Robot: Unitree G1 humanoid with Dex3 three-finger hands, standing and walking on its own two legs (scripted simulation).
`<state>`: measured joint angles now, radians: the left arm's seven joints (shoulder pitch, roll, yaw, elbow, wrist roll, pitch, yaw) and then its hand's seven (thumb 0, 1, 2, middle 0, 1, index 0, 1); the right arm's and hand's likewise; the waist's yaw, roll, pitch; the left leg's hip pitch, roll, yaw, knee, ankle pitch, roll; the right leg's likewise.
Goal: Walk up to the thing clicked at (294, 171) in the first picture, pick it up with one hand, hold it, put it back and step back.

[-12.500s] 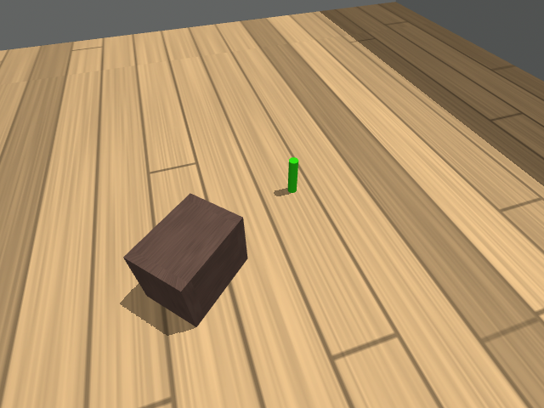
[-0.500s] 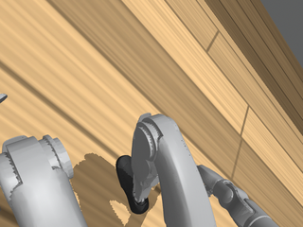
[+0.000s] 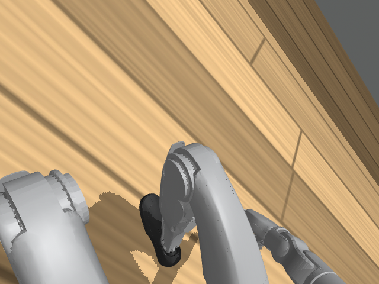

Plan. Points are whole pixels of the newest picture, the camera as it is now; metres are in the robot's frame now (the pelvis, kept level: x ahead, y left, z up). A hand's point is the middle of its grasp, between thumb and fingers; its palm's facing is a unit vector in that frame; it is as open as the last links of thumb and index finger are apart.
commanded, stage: settle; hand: left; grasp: from the side
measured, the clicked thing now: out of the picture +0.45 +0.29 -0.19
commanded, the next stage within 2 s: lift in 1.88 s
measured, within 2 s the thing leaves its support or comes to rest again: leaves its support in 0.32 s
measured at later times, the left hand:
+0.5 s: hand out of the picture +0.44 +0.30 -0.12, palm faces +0.28 -0.96 -0.01, open 6.6 cm
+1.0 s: hand out of the picture +0.42 +0.31 -0.02, palm faces +0.28 -0.96 -0.05, open 6.6 cm
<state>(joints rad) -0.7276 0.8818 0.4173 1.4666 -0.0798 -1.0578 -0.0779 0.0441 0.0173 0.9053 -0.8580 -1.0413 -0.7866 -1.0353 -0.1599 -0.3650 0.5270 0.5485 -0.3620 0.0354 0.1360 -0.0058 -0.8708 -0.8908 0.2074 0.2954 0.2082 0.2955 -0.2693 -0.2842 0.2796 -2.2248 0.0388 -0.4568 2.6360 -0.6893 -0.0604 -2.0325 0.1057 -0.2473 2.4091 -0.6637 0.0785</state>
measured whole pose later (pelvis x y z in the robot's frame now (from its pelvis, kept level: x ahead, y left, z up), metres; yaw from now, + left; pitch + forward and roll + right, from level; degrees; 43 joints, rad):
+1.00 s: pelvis +0.01 -0.01 +0.04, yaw +7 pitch +27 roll -11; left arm -0.60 0.57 0.38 0.89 -0.13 -0.61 -0.18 0.03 -0.02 1.15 -0.96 -1.12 -0.95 -1.11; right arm 0.05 -0.29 0.19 0.62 -0.13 0.10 0.11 0.00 -0.88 -0.89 0.21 0.30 0.21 0.30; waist -0.16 -0.06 0.00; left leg -2.27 0.06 -0.25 2.45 -0.67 -0.04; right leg -2.12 0.04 -0.12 2.35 -0.71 0.04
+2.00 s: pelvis +0.02 -0.02 +0.09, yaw +11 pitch +32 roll -5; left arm -0.68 0.45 0.41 0.92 -0.10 -0.55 -0.23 0.03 -0.02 1.15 -0.97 -1.12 -0.96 -1.11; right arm 0.11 -0.28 0.06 0.66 -0.08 0.06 0.06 0.00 -0.89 -0.89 0.20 0.30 0.21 0.30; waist -0.13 -0.01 -0.10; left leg -2.16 0.07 -0.15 2.25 -0.65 -0.04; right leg -2.07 0.01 -0.06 2.23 -0.71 0.02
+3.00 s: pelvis +0.05 -0.01 +0.28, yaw +16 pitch +27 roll -4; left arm -0.21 0.29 0.21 0.30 -0.19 -0.28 -0.14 0.03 -0.02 1.15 -0.97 -1.11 -0.96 -1.10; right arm 0.13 -0.24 0.00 0.60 0.04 -0.01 -0.03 0.00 -0.90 -0.89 0.20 0.30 0.21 0.30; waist -0.03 0.03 -0.18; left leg -1.50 0.08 -0.07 1.62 -0.61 -0.03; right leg -1.42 -0.02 -0.05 1.60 -0.66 0.02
